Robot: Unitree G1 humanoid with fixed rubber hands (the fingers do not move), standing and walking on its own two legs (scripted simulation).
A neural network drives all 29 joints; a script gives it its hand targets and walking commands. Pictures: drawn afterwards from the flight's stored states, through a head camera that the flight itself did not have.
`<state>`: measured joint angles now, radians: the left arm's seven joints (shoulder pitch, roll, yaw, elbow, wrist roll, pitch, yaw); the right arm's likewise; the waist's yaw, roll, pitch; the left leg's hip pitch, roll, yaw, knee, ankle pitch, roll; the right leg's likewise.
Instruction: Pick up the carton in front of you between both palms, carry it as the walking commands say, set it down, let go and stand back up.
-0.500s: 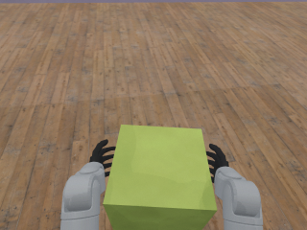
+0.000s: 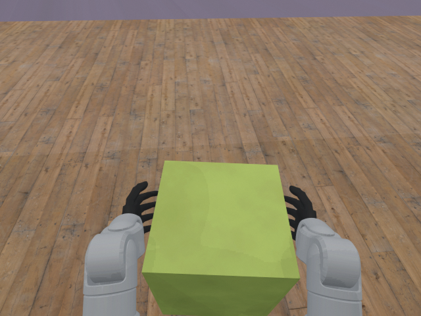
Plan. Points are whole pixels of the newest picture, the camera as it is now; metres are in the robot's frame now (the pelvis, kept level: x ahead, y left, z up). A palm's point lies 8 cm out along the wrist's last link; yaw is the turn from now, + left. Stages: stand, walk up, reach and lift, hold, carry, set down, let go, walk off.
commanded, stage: carry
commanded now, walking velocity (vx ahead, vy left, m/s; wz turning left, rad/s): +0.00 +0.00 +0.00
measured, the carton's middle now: (217, 243) +0.27 +0.00 +0.01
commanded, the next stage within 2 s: none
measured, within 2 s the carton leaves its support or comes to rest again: neither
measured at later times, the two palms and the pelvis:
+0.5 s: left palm (116, 218) +0.28 +0.18 +0.08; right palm (284, 223) +0.28 -0.11 +0.08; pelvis +0.02 +0.03 +0.00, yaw +1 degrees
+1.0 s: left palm (116, 217) +0.30 +0.20 +0.05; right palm (274, 225) +0.29 -0.10 +0.05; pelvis +0.04 +0.05 -0.01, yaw -1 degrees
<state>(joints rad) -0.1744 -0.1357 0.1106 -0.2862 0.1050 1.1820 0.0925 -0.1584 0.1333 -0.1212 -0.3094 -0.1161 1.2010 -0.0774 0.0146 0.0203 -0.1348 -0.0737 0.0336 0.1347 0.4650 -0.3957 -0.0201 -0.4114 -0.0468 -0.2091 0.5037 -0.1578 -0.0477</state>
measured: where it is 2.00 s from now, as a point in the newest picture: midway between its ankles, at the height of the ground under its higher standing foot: outside the picture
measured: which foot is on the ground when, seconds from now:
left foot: down 0.00-0.56, up 0.58-0.64, down 0.66-1.00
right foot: down 0.00-1.00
